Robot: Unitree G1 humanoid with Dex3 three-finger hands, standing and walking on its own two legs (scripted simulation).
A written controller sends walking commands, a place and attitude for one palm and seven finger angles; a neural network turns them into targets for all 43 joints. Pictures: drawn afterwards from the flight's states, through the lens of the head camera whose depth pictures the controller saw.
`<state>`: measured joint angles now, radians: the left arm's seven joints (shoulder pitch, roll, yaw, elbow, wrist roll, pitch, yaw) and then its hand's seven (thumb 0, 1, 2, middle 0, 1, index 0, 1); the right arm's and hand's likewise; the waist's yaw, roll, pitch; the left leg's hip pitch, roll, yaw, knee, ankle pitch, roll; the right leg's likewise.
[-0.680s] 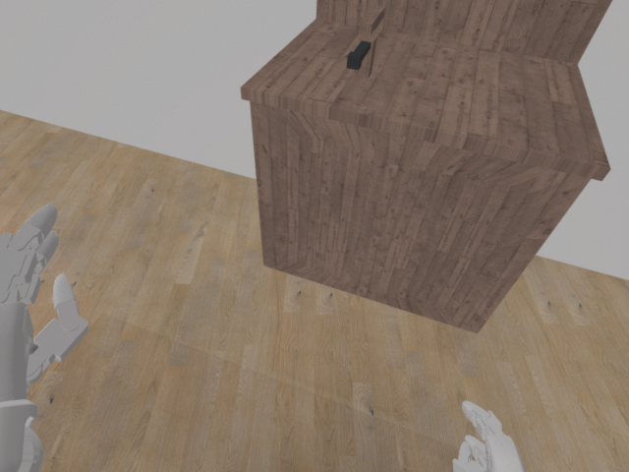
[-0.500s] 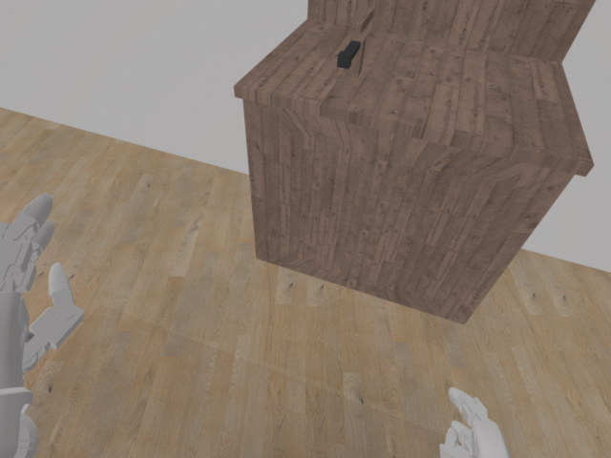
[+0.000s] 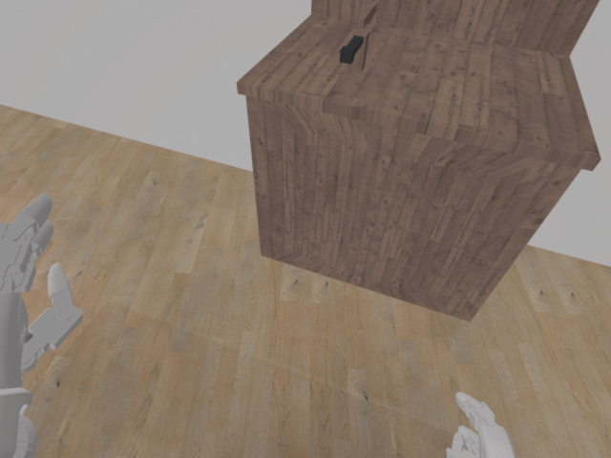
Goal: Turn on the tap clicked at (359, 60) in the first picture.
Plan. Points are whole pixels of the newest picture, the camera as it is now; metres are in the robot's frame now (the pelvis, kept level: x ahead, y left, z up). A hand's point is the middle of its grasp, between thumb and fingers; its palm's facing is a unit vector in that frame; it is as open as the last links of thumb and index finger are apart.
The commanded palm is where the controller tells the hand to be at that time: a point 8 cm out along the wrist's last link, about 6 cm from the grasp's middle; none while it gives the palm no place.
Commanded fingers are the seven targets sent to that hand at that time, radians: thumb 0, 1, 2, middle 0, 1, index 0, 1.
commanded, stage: walk around to get in front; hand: left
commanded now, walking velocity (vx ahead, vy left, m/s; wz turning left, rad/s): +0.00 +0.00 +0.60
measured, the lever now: (347, 55) +0.92 -0.05 +0.13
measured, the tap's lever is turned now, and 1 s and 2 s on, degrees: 0 0 0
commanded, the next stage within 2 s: none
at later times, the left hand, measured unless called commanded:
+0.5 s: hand (4, 370) +0.16 +0.27 +0.16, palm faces +0.51 -0.77 -0.39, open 7.4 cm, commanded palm +0.09 +0.30 +0.18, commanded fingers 0.00 0.90 0.90 -0.20 -0.30 -0.20 -0.30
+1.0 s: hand out of the picture +0.02 +0.29 +0.16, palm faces +0.75 -0.53 -0.39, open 7.4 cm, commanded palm -0.05 +0.30 +0.18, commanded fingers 0.00 0.90 0.90 -0.20 -0.30 -0.20 -0.30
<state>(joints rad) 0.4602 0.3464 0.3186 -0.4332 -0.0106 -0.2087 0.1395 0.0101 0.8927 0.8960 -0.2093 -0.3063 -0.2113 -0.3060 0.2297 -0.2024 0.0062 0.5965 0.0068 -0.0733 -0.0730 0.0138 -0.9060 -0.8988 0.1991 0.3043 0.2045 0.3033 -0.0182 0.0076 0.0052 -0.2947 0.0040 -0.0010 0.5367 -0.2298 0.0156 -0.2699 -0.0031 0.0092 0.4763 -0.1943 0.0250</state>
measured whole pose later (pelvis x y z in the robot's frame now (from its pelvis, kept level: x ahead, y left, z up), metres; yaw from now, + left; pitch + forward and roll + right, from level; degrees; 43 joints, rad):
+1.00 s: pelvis -0.05 -0.02 -0.01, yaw +29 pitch +0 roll +2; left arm 0.49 0.37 0.34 -0.56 -0.03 -0.16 0.18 0.01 0.89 0.90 -0.21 -0.31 -0.21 -0.31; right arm 0.21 -0.24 -0.03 0.56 -0.01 -0.05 -0.11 0.01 -0.91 -0.90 0.20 0.30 0.20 0.30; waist 0.00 -0.06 0.04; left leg -0.29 0.01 0.10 0.58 -0.26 0.01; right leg -0.33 -0.15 -0.15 0.82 -0.45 0.03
